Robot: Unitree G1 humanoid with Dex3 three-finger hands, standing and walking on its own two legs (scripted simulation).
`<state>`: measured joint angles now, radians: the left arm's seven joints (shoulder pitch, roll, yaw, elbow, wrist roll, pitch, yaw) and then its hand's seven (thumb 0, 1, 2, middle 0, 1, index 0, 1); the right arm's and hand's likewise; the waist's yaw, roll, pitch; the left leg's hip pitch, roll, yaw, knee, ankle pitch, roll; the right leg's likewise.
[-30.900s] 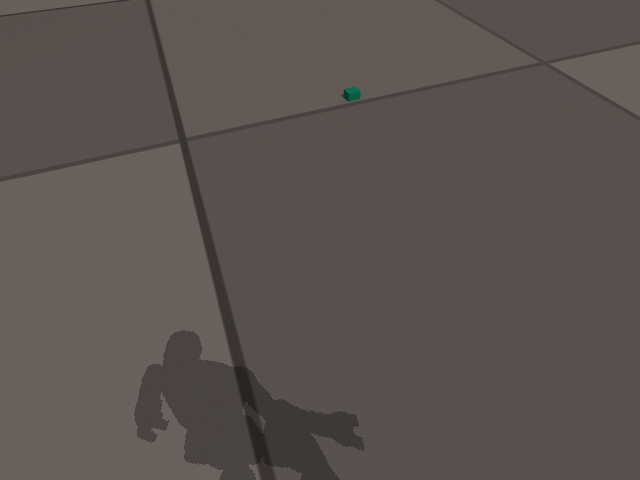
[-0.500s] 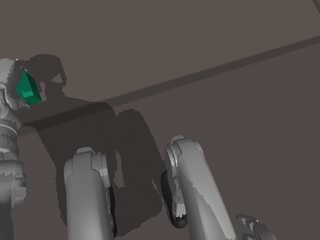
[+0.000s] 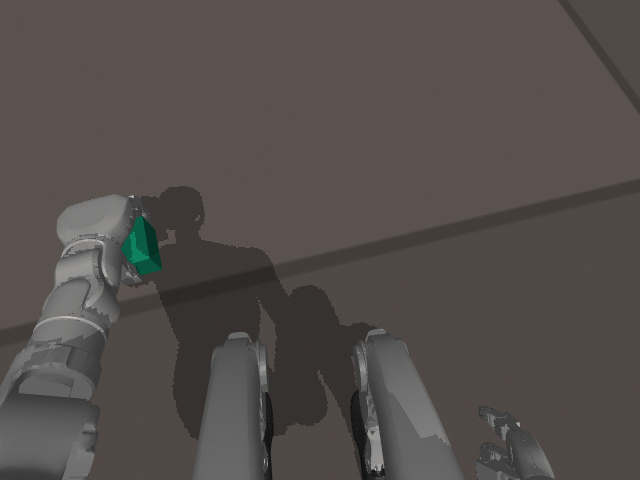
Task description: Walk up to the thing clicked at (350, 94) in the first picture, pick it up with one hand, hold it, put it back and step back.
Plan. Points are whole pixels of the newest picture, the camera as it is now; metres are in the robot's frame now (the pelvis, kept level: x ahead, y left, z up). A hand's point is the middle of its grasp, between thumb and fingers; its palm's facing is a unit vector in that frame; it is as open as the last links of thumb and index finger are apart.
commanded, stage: lift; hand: left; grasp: from above
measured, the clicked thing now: (123, 251) +0.42 +0.29 -0.12
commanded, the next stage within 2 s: hold in 0.86 s
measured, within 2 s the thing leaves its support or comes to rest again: neither
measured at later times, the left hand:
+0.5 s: hand (73, 219) +0.38 +0.24 +0.08, palm faces -0.42 -0.17 -0.89, open 9.5 cm
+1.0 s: hand (44, 150) +0.40 +0.23 +0.16, palm faces -0.39 -0.17 -0.90, open 9.5 cm
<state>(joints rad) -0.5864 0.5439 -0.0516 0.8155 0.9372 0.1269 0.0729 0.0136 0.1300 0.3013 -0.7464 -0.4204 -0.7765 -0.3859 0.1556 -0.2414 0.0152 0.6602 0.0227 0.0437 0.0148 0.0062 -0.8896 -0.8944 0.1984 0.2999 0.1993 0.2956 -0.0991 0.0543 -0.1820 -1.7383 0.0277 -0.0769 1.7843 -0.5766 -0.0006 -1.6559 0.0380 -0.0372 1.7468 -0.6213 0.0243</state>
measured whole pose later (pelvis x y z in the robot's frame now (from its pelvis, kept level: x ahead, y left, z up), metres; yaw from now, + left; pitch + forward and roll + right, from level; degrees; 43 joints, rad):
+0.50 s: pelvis +0.05 +0.00 +0.17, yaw +2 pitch +17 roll -2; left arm -0.41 0.37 -0.18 0.88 0.90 0.22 0.17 0.01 0.11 0.34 -0.76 -0.41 -0.79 -0.38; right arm 0.25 -0.24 -0.01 0.75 0.05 -0.06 -0.06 0.01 -0.90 -0.90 0.20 0.30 0.20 0.30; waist -0.07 0.05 -0.15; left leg -0.96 0.04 -0.03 1.11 -0.45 -0.01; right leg -0.90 0.03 0.00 1.08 -0.47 0.01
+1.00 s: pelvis +0.09 +0.00 +0.23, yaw +2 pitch +10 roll -1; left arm -0.37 0.31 -0.21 0.84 0.91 0.25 0.15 0.01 0.10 0.34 -0.78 -0.40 -0.81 -0.37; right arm 0.26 -0.25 -0.03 0.77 0.05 -0.05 -0.03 0.01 -0.89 -0.90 0.20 0.30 0.20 0.30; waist -0.04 0.05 -0.10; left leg -0.57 0.02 0.00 0.76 -0.36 0.00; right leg -0.53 0.01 0.03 0.74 -0.38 0.01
